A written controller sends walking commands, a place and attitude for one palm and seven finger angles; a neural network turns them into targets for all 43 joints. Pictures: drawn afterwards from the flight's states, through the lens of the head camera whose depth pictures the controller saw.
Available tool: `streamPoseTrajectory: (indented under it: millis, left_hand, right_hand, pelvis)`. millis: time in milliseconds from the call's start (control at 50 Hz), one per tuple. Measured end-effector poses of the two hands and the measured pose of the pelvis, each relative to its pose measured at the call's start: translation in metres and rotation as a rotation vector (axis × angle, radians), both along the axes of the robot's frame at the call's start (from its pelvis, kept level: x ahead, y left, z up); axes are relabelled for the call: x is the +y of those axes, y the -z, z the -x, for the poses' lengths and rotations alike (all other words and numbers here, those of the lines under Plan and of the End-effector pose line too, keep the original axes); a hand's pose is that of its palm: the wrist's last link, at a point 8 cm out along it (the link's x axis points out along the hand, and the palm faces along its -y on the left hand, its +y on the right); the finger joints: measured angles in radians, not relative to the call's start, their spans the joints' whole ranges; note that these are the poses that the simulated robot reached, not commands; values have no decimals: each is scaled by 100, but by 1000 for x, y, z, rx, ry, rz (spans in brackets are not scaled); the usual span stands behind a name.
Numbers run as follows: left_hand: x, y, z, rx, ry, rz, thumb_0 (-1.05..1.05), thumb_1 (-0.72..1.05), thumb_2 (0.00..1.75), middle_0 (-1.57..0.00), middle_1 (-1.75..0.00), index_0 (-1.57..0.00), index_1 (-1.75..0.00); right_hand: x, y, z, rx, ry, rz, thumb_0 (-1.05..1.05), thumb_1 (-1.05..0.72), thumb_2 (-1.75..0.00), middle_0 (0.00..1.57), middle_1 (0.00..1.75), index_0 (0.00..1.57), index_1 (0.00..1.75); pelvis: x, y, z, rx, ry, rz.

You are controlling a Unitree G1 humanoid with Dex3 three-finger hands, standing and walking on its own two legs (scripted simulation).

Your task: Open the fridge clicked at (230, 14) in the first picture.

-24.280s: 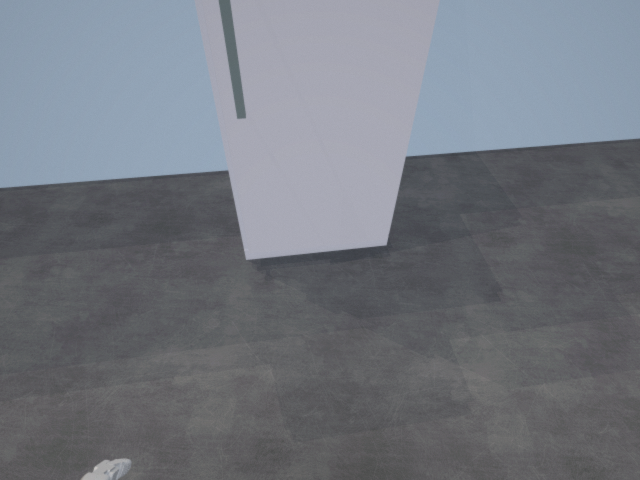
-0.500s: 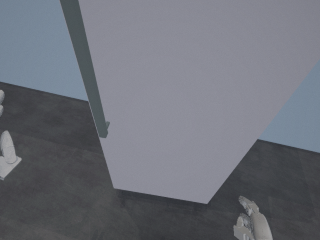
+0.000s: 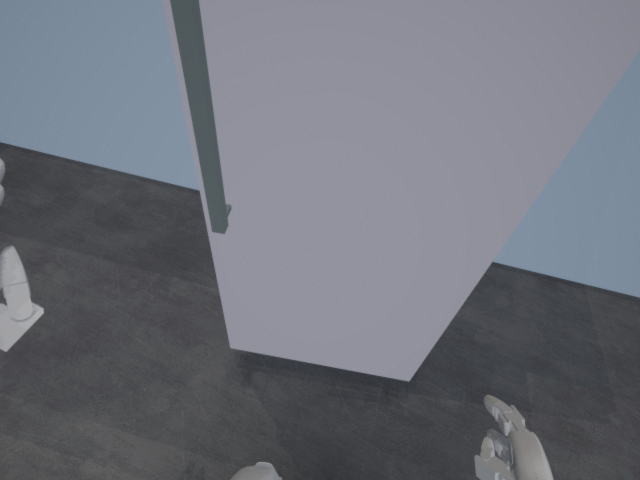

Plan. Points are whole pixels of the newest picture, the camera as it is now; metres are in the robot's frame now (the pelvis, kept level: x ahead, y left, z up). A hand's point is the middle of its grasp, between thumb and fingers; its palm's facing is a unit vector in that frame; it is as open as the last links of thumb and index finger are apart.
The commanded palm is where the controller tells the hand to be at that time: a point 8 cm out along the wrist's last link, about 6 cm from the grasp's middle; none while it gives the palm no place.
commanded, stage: step back with the hand held close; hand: left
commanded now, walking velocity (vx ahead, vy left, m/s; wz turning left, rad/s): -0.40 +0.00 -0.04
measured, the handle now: (208, 112) +0.54 +0.20 +0.17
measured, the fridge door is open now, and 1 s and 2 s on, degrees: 5 5 5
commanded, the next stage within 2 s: stop stepping back and stand still in 0.26 s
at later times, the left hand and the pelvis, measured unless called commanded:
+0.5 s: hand out of the picture +0.14 +0.26 +0.18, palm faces +0.38 -0.85 -0.35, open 7.4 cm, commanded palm +0.08 +0.29 +0.19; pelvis -0.09 +0.01 +0.00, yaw -6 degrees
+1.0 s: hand out of the picture +0.07 +0.29 +0.17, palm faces +0.48 -0.83 -0.28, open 7.4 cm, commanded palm +0.00 +0.33 +0.19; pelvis -0.15 +0.04 +0.00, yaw -2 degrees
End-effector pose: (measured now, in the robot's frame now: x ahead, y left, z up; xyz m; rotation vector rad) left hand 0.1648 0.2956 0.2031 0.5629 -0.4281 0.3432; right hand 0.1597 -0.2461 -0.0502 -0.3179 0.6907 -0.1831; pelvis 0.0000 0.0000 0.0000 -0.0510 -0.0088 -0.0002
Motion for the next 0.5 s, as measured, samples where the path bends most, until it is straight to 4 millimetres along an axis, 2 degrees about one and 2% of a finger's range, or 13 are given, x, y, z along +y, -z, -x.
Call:
streamPoseTrajectory:
  millis: [100,180,260,320,360,400,460,500]
  left_hand:
    - [17,7,12,14,-28,-4,1,89,90,-22,-30,-21,-31]
    - [24,2,33,23,-61,-8,1,89,90,-22,-30,-21,-31]
    - [18,0,61,41,-75,22,1,89,90,-21,-30,-21,-31]
    - [5,4,77,41,-53,9,1,89,90,-21,-30,-20,-31]
    - [-3,6,80,34,-21,28,1,89,90,-21,-30,-20,-31]
    - [-6,3,78,10,12,38,1,89,90,-21,-30,-21,-31]
    - [-2,4,69,-16,38,72,1,89,90,-22,-30,-21,-31]
    - [2,10,59,3,49,104,1,89,90,-21,-30,-21,-31]
  right_hand:
    - [3,7,29,32,28,17,1,-91,-90,20,30,20,30]
    - [15,10,47,64,10,-19,1,-91,-90,20,30,20,30]
    - [28,12,56,60,-32,-69,1,-91,-90,20,30,20,30]
    - [32,20,59,22,-61,-98,1,-91,-90,20,30,20,30]
    - [32,25,67,29,-52,-102,1,-91,-90,21,30,20,30]
    - [33,22,79,43,-31,-97,1,-91,-90,21,30,20,30]
    - [30,12,94,20,14,-86,1,-91,-90,21,30,21,30]
    - [25,6,102,-29,49,-74,1,-91,-90,21,30,21,30]
  pelvis:
    - [8,2,19,-4,-18,32]
    - [6,-3,33,22,-45,54]
    - [1,-7,48,74,-16,43]
    - [-5,2,68,91,50,-7]
    - [-4,2,80,63,78,10]
    - [-3,-2,82,46,82,-6]
    - [1,-3,83,30,99,-28]
    - [8,-2,90,14,100,-17]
